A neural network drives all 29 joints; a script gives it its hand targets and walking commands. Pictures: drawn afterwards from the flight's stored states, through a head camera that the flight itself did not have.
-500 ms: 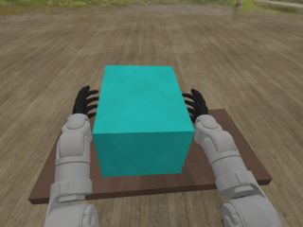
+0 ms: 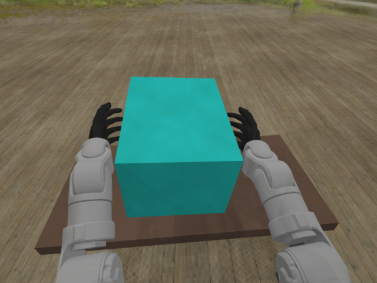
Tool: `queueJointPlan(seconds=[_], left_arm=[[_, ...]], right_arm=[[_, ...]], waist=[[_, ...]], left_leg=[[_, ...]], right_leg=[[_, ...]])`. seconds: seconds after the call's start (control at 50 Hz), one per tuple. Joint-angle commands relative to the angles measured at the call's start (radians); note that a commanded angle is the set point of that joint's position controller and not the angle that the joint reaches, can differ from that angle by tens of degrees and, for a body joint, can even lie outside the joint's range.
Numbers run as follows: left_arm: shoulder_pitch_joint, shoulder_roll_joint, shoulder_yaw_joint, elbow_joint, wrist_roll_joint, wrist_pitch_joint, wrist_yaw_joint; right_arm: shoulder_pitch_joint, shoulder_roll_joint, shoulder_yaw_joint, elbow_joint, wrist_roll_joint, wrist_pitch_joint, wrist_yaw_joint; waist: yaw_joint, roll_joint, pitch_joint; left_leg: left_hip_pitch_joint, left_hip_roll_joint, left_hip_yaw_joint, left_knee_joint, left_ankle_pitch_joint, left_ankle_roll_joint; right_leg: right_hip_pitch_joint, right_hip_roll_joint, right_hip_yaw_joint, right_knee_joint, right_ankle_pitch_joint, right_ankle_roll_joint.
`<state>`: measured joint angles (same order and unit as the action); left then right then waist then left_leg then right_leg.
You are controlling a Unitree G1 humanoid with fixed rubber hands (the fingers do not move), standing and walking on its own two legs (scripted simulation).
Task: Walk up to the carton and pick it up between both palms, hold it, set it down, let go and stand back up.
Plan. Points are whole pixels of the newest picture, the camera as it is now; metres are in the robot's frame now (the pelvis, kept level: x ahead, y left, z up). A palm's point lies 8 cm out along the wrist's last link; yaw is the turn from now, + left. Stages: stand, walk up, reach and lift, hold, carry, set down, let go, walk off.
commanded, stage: hold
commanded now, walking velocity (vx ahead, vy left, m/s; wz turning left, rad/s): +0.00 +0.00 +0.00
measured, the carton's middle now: (175, 140) +0.43 +0.02 +0.14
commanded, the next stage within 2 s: set down in 0.90 s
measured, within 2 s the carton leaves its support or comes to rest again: neither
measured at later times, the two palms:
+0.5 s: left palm (100, 141) +0.36 +0.18 +0.20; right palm (250, 143) +0.36 -0.14 +0.18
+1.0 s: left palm (102, 139) +0.37 +0.17 +0.21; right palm (252, 141) +0.36 -0.14 +0.18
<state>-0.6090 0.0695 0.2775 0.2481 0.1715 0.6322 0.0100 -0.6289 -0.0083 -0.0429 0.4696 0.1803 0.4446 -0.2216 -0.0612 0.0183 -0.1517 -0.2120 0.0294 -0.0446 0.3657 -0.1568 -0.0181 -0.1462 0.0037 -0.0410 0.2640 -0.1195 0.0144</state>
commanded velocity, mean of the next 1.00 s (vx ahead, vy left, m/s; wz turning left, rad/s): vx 0.00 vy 0.00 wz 0.00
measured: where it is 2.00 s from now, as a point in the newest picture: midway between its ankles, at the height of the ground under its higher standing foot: outside the picture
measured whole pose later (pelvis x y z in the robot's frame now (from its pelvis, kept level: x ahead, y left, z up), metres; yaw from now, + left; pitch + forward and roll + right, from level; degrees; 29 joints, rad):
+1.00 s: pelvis +0.00 +0.00 +0.00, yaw +0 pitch +0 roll -1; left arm -0.62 0.06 0.28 0.29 0.19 0.58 0.00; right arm -0.63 -0.01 -0.05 0.47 0.16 0.42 -0.22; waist -0.06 0.02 -0.15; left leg -0.21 0.03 -0.04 0.36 -0.16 -0.02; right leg -0.14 0.00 -0.04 0.26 -0.12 0.01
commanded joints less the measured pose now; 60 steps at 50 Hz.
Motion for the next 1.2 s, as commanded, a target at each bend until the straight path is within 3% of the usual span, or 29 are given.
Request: queueJointPlan(seconds=[0.0,0.04,0.08,0.12,0.16,0.22,0.28,0.32,0.34,0.38,0.46,0.5,0.52,0.54,0.58,0.62,0.66,0.72,0.76,0.84,0.92,0.94,0.96,1.0,1.04,1.06,1.08,1.12,1.18], left_arm=[[-0.559,-0.685,-0.475,-0.122,-0.096,-0.012,-0.178],[-0.543,-0.650,-0.425,-0.058,-0.054,0.000,-0.182],[-0.547,-0.673,-0.457,-0.118,-0.079,-0.013,-0.184],[-0.591,-0.702,-0.484,-0.133,-0.104,-0.020,-0.176],[-0.571,-0.670,-0.442,-0.047,-0.083,-0.009,-0.181],[-0.579,-0.668,-0.425,-0.087,-0.062,-0.012,-0.178],[-0.558,-0.693,-0.503,-0.177,-0.101,-0.016,-0.176],[-0.561,-0.678,-0.461,-0.129,-0.086,-0.015,-0.180],[-0.565,-0.656,-0.441,-0.100,-0.061,-0.004,-0.180],[-0.595,-0.676,-0.457,-0.108,-0.078,-0.013,-0.181],[-0.589,-0.685,-0.467,-0.111,-0.084,-0.011,-0.182],[-0.546,-0.685,-0.468,-0.107,-0.077,-0.007,-0.180],[-0.564,-0.667,-0.419,-0.050,-0.070,-0.003,-0.182],[-0.581,-0.685,-0.457,-0.102,-0.087,-0.013,-0.181],[-0.579,-0.706,-0.487,-0.162,-0.097,-0.007,-0.176],[-0.547,-0.682,-0.462,-0.097,-0.087,-0.005,-0.182],[-0.609,-0.698,-0.493,-0.144,-0.102,-0.012,-0.182],[-0.568,-0.684,-0.477,-0.123,-0.086,-0.010,-0.182],[-0.564,-0.654,-0.447,-0.088,-0.062,-0.002,-0.179],[-0.529,-0.680,-0.439,-0.106,-0.058,0.001,-0.189],[-0.638,-0.704,-0.529,-0.092,-0.118,-0.085,-0.194],[-0.652,-0.686,-0.493,-0.051,-0.109,-0.104,-0.201],[-0.667,-0.670,-0.459,-0.030,-0.097,-0.127,-0.208],[-0.611,-0.654,-0.401,-0.003,-0.047,-0.157,-0.213],[-0.620,-0.619,-0.354,-0.009,0.001,-0.181,-0.230],[-0.603,-0.587,-0.312,0.020,0.026,-0.184,-0.244],[-0.567,-0.566,-0.262,0.060,0.057,-0.184,-0.252],[-0.526,-0.550,-0.228,0.080,0.103,-0.200,-0.277],[-0.551,-0.531,-0.213,0.054,0.105,-0.234,-0.274]], right_arm=[[-0.856,0.536,0.431,-0.444,0.134,-0.075,0.101],[-0.821,0.516,0.408,-0.346,0.122,-0.058,0.105],[-0.844,0.550,0.426,-0.417,0.126,-0.078,0.108],[-0.845,0.549,0.414,-0.422,0.124,-0.076,0.109],[-0.834,0.523,0.384,-0.345,0.097,-0.061,0.109],[-0.831,0.547,0.410,-0.355,0.106,-0.067,0.109],[-0.795,0.540,0.432,-0.424,0.134,-0.075,0.103],[-0.830,0.558,0.436,-0.406,0.141,-0.069,0.105],[-0.790,0.517,0.398,-0.331,0.108,-0.054,0.109],[-0.851,0.552,0.408,-0.394,0.119,-0.078,0.110],[-0.821,0.538,0.384,-0.367,0.114,-0.067,0.111],[-0.852,0.552,0.417,-0.420,0.122,-0.080,0.111],[-0.837,0.530,0.388,-0.348,0.112,-0.065,0.112],[-0.856,0.541,0.396,-0.379,0.104,-0.073,0.111],[-0.805,0.536,0.403,-0.395,0.128,-0.071,0.109],[-0.832,0.534,0.405,-0.387,0.119,-0.067,0.107],[-0.836,0.553,0.400,-0.388,0.115,-0.071,0.112],[-0.835,0.556,0.413,-0.399,0.120,-0.069,0.112],[-0.803,0.540,0.402,-0.345,0.107,-0.067,0.113],[-0.826,0.550,0.401,-0.390,0.111,-0.070,0.110],[-0.820,0.577,0.382,-0.313,0.098,-0.105,0.138],[-0.853,0.576,0.376,-0.335,0.061,-0.129,0.148],[-0.855,0.573,0.323,-0.312,0.036,-0.153,0.152],[-0.802,0.592,0.320,-0.235,0.012,-0.195,0.170],[-0.763,0.552,0.266,-0.204,-0.029,-0.240,0.174],[-0.724,0.533,0.230,-0.159,-0.065,-0.254,0.175],[-0.765,0.523,0.208,-0.162,-0.082,-0.274,0.186],[-0.682,0.476,0.173,-0.105,-0.127,-0.314,0.190],[-0.704,0.538,0.227,-0.130,-0.145,-0.372,0.194]], waist=[[-0.008,-0.052,-0.261],[0.004,-0.038,-0.194],[0.014,-0.040,-0.268],[-0.006,-0.028,-0.266],[-0.010,-0.049,-0.199],[0.020,-0.042,-0.219],[-0.018,-0.003,-0.305],[0.003,-0.038,-0.275],[0.007,-0.020,-0.185],[0.009,-0.017,-0.242],[-0.027,-0.020,-0.226],[0.009,-0.025,-0.271],[0.000,-0.042,-0.224],[-0.004,-0.048,-0.242],[-0.023,0.000,-0.291],[-0.007,-0.053,-0.234],[-0.029,-0.010,-0.271],[0.003,-0.048,-0.269],[-0.001,0.002,-0.223],[0.003,-0.062,-0.247],[-0.005,0.029,-0.271],[0.017,-0.009,-0.253],[0.005,-0.022,-0.234],[0.038,-0.002,-0.244],[0.017,0.012,-0.198],[0.022,-0.023,-0.145],[0.051,-0.042,-0.125],[0.032,-0.048,-0.095],[0.074,-0.108,-0.133]], left_leg=[[0.202,-0.084,0.010,-0.039,0.193,0.006],[0.183,-0.083,0.009,-0.059,0.135,0.007],[0.203,-0.082,0.009,-0.048,0.198,0.009],[0.210,-0.089,0.007,-0.045,0.205,0.003],[0.183,-0.083,0.004,-0.062,0.107,0.007],[0.204,-0.078,0.011,-0.058,0.145,0.010],[0.239,-0.080,0.002,-0.027,0.266,-0.008],[0.223,-0.086,0.010,-0.033,0.235,0.004],[0.199,-0.086,0.010,-0.062,0.145,0.002],[0.193,-0.081,0.014,-0.060,0.136,0.000],[0.200,-0.081,0.001,-0.057,0.131,0.003],[0.214,-0.077,0.012,-0.046,0.183,0.004],[0.210,-0.082,0.013,-0.063,0.144,0.012],[0.203,-0.083,0.014,-0.056,0.153,0.008],[0.231,-0.089,0.012,-0.040,0.215,-0.007],[0.200,-0.082,0.008,-0.051,0.181,0.001],[0.195,-0.084,0.001,-0.049,0.153,0.001],[0.206,-0.081,0.009,-0.049,0.183,0.003],[0.205,-0.090,0.018,-0.060,0.146,0.001],[0.215,-0.084,0.020,-0.056,0.171,0.012],[0.240,-0.074,0.025,-0.059,0.222,-0.018],[0.216,-0.076,0.030,-0.061,0.141,-0.002],[0.212,-0.071,0.031,-0.075,0.115,0.000],[0.237,-0.077,0.049,-0.079,0.150,-0.001],[0.251,-0.072,0.055,-0.101,0.123,-0.010],[0.230,-0.066,0.062,-0.110,0.096,-0.005],[0.201,-0.072,0.079,-0.126,0.050,0.014],[0.213,-0.071,0.083,-0.135,0.054,0.009],[0.223,-0.078,0.105,-0.142,0.087,0.034]], right_leg=[[0.270,0.045,-0.006,0.002,0.219,0.035],[0.249,0.044,-0.002,-0.010,0.129,0.031],[0.271,0.045,-0.003,0.004,0.194,0.031],[0.261,0.044,0.001,0.003,0.193,0.026],[0.238,0.040,-0.002,-0.018,0.112,0.031],[0.245,0.040,-0.008,0.000,0.136,0.033],[0.298,0.049,-0.005,0.018,0.269,0.026],[0.270,0.043,-0.004,0.009,0.244,0.039],[0.245,0.040,0.001,-0.014,0.130,0.026],[0.251,0.042,-0.009,0.002,0.126,0.026],[0.251,0.029,0.003,-0.007,0.141,0.024],[0.263,0.042,-0.002,0.000,0.182,0.025],[0.241,0.038,-0.003,-0.017,0.123,0.027],[0.247,0.039,-0.004,-0.004,0.146,0.030],[0.275,0.039,-0.002,0.007,0.208,0.024],[0.261,0.046,-0.003,-0.003,0.159,0.027],[0.258,0.040,-0.002,0.005,0.155,0.026],[0.258,0.047,-0.003,0.009,0.162,0.028],[0.250,0.036,-0.003,-0.011,0.126,0.026],[0.271,0.046,-0.005,0.001,0.171,0.035],[0.220,0.050,-0.023,0.001,0.187,0.028],[0.205,0.043,-0.027,-0.005,0.112,0.031],[0.191,0.043,-0.034,-0.018,0.079,0.025],[0.210,0.037,-0.030,-0.025,0.105,0.028],[0.219,0.038,-0.044,-0.041,0.061,0.018],[0.221,0.031,-0.047,-0.042,0.052,0.025],[0.220,0.028,-0.041,-0.051,0.000,0.026],[0.255,0.029,-0.062,-0.048,0.014,0.027],[0.297,0.005,-0.054,-0.038,0.084,0.056]])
